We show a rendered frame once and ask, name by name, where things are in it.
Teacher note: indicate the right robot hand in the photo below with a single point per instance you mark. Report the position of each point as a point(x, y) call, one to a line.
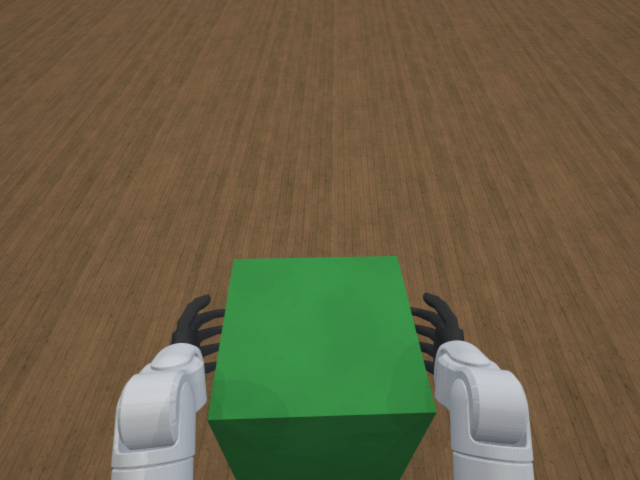
point(446, 325)

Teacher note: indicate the left robot hand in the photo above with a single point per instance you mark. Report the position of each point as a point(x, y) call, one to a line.
point(189, 323)

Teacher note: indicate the right robot forearm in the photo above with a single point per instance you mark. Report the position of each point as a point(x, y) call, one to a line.
point(489, 415)

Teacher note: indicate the left robot forearm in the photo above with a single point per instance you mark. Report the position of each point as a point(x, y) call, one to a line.
point(155, 420)

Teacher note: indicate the carton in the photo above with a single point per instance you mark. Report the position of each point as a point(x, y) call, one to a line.
point(319, 374)

